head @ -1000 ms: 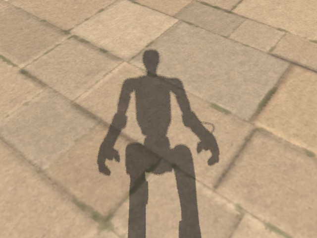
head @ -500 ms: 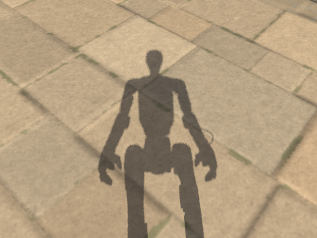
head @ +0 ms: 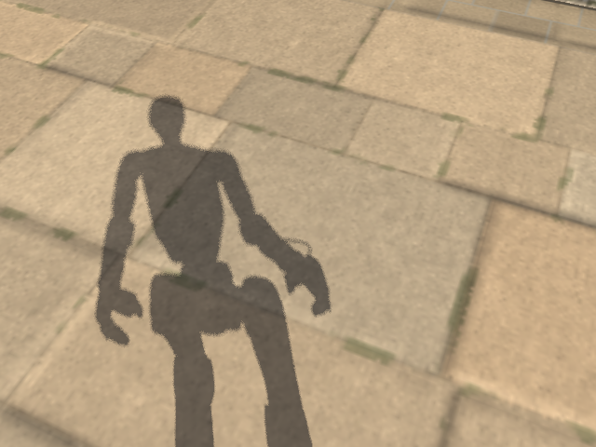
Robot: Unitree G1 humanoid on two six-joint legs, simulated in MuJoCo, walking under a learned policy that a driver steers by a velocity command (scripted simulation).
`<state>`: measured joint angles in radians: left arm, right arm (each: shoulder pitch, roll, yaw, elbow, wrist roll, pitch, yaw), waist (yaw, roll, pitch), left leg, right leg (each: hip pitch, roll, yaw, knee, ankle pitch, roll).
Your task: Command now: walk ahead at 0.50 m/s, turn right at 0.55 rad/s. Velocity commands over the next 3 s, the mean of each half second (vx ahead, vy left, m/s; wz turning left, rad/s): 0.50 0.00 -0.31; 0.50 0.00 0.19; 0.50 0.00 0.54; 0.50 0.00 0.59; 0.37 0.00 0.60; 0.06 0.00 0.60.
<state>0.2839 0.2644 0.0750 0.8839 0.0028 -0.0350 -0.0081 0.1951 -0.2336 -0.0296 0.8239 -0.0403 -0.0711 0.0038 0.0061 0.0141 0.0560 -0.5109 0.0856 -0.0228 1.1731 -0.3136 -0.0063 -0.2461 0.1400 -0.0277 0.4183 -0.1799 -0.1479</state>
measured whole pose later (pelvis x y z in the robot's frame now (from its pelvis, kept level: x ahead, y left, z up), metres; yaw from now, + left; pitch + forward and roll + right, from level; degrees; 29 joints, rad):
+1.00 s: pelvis +0.53 -0.03 +0.00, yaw +0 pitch +1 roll +0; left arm 0.15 0.22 0.03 0.80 0.04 -0.08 0.00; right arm 0.37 -0.26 -0.06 0.93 -0.01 -0.04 0.01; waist -0.04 0.03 0.03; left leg -0.35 -0.01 -0.01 1.08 -0.37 0.08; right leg -0.30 0.00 -0.10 0.47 -0.18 -0.05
